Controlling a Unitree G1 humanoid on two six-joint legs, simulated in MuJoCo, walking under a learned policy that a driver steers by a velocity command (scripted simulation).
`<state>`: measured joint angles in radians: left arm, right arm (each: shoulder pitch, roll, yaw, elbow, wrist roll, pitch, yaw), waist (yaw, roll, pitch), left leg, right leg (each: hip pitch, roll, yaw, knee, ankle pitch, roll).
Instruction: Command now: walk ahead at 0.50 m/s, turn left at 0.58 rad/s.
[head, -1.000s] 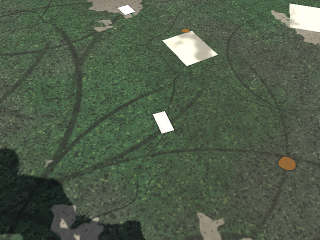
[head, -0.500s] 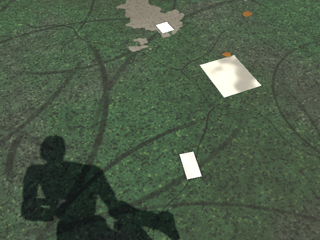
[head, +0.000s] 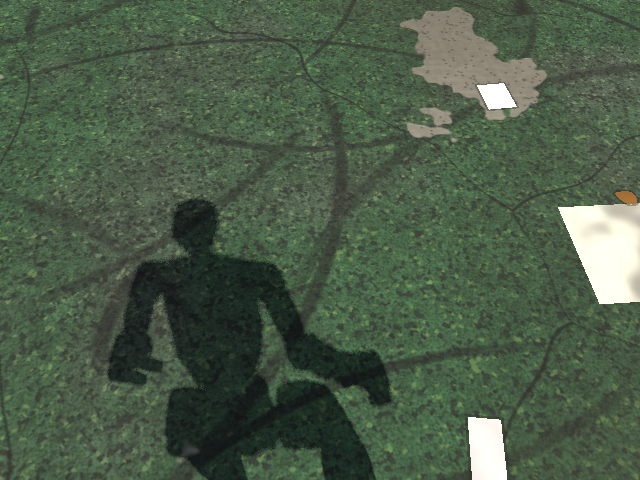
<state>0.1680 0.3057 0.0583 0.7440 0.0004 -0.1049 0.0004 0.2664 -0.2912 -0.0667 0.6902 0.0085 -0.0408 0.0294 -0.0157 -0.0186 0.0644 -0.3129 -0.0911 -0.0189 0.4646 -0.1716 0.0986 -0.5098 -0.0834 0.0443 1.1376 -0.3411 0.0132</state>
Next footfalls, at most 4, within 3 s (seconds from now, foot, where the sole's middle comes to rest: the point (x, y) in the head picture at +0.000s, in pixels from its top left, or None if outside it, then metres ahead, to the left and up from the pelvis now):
0.32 right None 0.38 -0.13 -0.77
0.72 left None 0.35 0.10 -0.77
1.08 right None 0.33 -0.16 -0.77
1.52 left None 0.39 0.06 -0.77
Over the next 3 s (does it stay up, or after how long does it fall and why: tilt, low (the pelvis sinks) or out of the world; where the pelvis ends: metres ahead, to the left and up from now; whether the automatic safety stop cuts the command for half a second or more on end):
stays up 0.43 -0.02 0.00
